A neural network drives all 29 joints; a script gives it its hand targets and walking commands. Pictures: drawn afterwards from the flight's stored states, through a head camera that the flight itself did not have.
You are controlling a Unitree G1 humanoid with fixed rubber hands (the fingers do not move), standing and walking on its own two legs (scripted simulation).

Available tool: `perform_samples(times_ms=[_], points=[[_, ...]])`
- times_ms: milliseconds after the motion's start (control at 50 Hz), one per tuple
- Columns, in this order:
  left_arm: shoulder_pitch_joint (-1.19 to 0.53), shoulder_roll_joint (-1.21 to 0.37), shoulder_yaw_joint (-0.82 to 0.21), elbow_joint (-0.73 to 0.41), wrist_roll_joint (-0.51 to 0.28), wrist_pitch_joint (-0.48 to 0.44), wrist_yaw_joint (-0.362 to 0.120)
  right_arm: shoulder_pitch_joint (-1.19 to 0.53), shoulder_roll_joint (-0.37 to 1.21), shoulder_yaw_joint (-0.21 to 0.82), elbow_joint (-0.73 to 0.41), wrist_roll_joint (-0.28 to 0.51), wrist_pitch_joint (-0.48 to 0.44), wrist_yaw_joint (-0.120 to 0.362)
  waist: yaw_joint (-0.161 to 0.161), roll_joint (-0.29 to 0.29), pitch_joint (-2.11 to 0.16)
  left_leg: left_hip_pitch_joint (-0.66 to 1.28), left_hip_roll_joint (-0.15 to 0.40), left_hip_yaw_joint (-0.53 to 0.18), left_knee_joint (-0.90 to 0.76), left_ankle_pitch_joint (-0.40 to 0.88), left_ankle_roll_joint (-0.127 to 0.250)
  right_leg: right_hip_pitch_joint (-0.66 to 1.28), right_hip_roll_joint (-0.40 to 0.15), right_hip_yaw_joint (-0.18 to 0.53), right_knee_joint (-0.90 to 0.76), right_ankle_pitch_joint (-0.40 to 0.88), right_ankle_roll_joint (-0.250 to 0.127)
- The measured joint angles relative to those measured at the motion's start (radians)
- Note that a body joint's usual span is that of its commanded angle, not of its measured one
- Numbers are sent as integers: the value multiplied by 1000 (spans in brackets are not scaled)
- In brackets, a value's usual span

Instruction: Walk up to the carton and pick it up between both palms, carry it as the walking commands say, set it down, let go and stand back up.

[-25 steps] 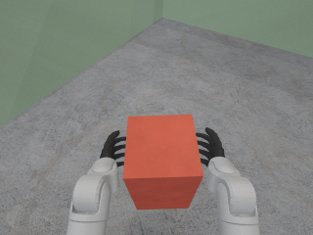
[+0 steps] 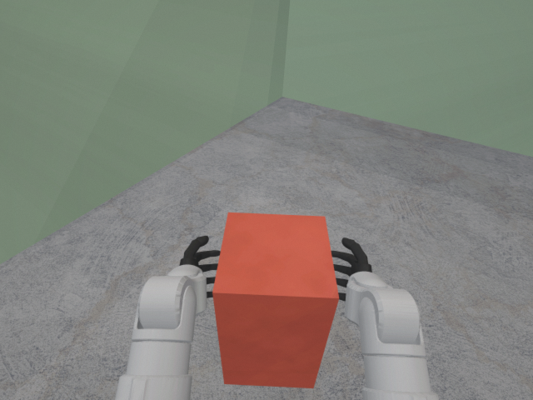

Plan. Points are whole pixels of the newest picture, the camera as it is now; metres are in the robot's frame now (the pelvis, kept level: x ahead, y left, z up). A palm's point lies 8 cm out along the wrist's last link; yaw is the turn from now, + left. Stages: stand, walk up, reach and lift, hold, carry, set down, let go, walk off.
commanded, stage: carry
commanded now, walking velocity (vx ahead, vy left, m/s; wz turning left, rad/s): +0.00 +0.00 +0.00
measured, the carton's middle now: (272, 303) +0.30 +0.00 +0.02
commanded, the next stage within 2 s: none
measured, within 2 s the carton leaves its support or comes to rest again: neither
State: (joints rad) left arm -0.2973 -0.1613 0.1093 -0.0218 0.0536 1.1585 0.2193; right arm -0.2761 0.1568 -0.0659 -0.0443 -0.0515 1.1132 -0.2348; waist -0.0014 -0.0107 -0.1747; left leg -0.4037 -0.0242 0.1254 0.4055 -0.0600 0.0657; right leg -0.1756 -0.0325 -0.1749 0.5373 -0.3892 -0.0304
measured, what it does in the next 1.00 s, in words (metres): stands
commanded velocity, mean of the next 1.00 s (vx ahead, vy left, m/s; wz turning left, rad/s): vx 0.00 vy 0.00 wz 0.00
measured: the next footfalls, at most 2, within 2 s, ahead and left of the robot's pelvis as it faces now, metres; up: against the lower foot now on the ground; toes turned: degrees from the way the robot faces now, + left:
none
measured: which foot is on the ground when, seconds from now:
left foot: down 0.00-1.00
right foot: down 0.00-1.00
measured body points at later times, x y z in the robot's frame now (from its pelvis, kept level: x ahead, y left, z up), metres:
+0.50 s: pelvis +0.01 -0.02 +0.00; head -0.02 -0.01 +0.45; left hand +0.30 +0.10 +0.08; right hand +0.32 -0.14 +0.10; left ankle +0.13 +0.07 -0.73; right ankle -0.05 -0.09 -0.73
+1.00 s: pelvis +0.01 -0.05 -0.01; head -0.01 -0.04 +0.44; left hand +0.31 +0.08 +0.05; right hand +0.32 -0.16 +0.07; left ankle +0.13 +0.07 -0.73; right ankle -0.05 -0.10 -0.73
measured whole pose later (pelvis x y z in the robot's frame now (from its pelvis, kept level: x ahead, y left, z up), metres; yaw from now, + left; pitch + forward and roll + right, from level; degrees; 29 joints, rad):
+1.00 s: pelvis +0.01 -0.05 -0.01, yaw +0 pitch +0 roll +0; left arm -0.26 -0.15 0.09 0.01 0.09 1.01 0.18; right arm -0.33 0.17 -0.10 0.04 -0.10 0.99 -0.18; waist 0.00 -0.01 -0.07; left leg -0.44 0.03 0.10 0.51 -0.07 0.03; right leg -0.18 0.02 -0.20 0.58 -0.42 -0.08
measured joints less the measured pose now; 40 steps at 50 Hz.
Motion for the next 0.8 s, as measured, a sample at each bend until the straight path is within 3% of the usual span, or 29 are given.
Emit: perform_samples(times_ms=[100,220,340,480,660,800], points=[[29,7,-17,-39,-7,-35,-4,-16,4,-2,-17,2,-19,2,12,11,69,-12,14,-7,-25,66,-2,-16,14,-10,-10,43,2],[61,14,-37,-97,-20,-74,-3,-37,10,-4,-58,5,-27,3,17,-15,101,-40,25,-11,-7,68,10,-45,24,-13,11,30,-10],[61,14,-47,-125,-10,-67,3,-26,7,0,-72,9,-43,15,15,-5,97,-49,34,-14,1,62,5,-44,34,-14,-4,32,-17],[50,12,-48,-107,-8,-64,-1,-31,8,-9,-75,-2,-28,18,4,-1,75,-43,38,-15,38,27,-7,-24,37,-12,4,10,-23],[32,8,-28,-17,20,-79,-21,-45,12,-25,19,-28,-51,32,-5,5,52,-34,39,-16,73,-3,-18,-7,35,-12,27,-18,-30],[41,10,-32,-33,14,-95,-24,-49,13,-22,2,-25,-53,28,-3,-4,76,-41,49,-25,92,-10,-29,-9,45,-19,38,-26,-43]])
